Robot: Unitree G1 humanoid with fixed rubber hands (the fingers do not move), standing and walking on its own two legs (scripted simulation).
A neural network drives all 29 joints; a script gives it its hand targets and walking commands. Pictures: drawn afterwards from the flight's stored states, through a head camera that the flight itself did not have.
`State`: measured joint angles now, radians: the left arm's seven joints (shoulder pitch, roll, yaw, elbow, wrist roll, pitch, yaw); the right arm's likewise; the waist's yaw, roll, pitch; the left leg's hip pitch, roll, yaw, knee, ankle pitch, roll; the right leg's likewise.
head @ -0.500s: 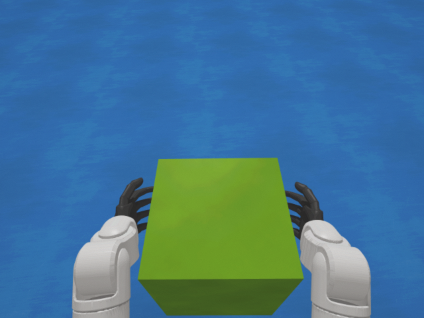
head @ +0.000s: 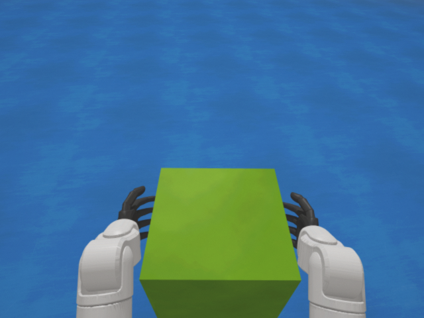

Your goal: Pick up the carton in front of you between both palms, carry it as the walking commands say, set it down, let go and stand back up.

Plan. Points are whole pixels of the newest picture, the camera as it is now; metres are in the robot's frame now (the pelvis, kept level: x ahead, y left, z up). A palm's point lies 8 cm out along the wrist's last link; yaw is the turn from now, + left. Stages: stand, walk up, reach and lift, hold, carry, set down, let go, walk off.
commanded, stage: carry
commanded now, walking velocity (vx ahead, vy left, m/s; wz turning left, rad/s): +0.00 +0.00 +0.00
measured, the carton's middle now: (217, 251) +0.27 +0.00 +0.01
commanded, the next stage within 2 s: hold in 1.58 s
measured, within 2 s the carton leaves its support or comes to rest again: neither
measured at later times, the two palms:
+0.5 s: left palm (129, 264) +0.22 +0.14 +0.06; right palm (311, 267) +0.22 -0.16 +0.06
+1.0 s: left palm (136, 263) +0.23 +0.14 +0.04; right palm (311, 267) +0.23 -0.16 +0.04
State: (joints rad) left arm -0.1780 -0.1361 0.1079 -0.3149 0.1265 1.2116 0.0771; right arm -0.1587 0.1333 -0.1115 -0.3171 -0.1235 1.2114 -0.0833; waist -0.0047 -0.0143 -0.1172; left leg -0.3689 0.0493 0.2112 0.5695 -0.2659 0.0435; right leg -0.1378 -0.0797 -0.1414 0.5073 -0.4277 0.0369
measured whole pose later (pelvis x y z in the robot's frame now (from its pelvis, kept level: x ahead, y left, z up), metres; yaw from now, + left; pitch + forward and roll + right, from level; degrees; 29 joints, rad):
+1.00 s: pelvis -0.06 -0.01 +0.00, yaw +0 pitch +2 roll +0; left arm -0.23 -0.15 0.18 0.16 0.24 0.72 0.02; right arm -0.22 0.14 -0.18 0.17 -0.24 0.72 -0.02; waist 0.00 -0.01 -0.08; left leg -0.40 0.08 0.19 0.51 -0.14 0.04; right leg -0.21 -0.04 -0.15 0.55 -0.36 -0.01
